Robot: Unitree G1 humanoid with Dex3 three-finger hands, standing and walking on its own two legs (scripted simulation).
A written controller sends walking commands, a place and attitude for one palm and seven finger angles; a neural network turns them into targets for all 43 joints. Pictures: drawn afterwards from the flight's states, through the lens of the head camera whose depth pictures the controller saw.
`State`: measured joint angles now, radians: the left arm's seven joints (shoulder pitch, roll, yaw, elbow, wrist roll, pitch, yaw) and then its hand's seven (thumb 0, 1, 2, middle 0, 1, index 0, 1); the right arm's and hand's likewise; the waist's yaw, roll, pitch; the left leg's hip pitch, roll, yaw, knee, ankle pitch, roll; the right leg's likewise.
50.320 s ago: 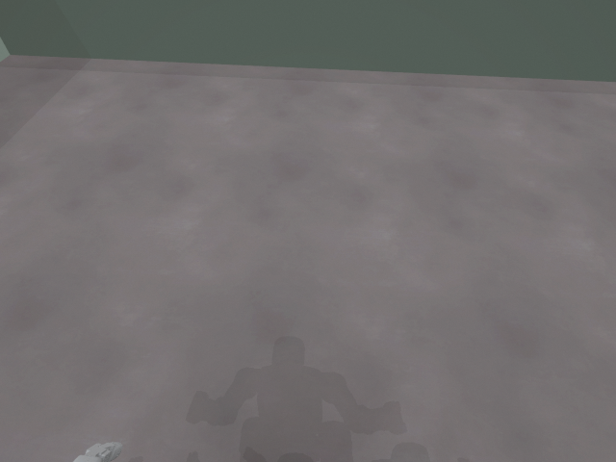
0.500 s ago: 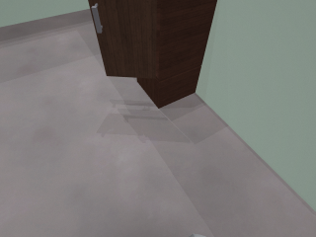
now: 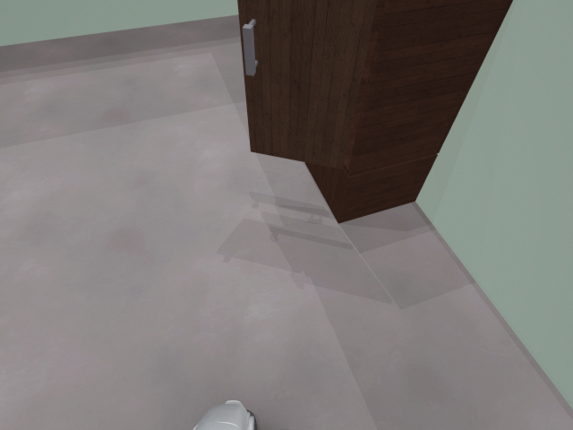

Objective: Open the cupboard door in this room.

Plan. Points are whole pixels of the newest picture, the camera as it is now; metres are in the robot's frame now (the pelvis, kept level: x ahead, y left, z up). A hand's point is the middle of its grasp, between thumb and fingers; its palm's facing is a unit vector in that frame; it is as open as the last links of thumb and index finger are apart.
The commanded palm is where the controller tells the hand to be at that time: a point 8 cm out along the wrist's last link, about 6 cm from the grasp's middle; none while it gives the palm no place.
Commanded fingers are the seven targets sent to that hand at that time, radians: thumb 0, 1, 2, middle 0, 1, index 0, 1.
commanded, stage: take the last steps up to it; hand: left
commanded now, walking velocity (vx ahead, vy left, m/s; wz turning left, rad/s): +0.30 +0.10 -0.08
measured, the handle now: (251, 47) +1.04 +0.23 -0.02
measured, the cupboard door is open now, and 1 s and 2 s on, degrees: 56 56 56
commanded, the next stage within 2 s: come to a stop and stand still in 0.96 s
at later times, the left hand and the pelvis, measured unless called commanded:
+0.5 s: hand (199, 325) +0.29 +0.20 -0.15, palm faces -0.04 -0.97 -0.24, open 7.4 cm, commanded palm none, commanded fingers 0.00 0.90 0.90 -0.20 -0.30 -0.20 -0.30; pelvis +0.17 +0.02 -0.01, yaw -5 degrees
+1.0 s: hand (177, 308) +0.33 +0.26 -0.19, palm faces +0.03 -0.99 -0.15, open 7.4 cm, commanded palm none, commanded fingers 0.00 0.90 0.90 -0.20 -0.30 -0.20 -0.30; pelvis +0.37 +0.09 -0.01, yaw -4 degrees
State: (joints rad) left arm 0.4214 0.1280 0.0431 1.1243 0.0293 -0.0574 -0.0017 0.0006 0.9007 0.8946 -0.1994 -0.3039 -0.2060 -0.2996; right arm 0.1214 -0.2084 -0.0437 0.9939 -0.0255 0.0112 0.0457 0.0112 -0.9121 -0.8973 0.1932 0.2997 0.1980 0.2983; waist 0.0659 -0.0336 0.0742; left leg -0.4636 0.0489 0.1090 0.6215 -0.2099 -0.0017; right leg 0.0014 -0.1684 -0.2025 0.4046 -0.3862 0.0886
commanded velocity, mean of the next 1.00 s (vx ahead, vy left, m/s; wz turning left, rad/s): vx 0.27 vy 0.08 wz -0.03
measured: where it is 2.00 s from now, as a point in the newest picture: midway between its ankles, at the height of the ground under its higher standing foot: (276, 353)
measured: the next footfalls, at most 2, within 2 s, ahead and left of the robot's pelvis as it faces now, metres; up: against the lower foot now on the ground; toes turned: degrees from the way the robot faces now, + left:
left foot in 0.04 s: +0.15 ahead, +0.14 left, +0.00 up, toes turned +7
right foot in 0.42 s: +0.23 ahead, -0.07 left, +0.00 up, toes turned -12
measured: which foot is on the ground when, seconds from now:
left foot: up 0.00-0.02, down 0.04-0.42, up 0.44-0.86, down 0.88-1.00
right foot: down 0.00-0.04, up 0.06-0.40, down 0.42-0.88, up 0.90-1.00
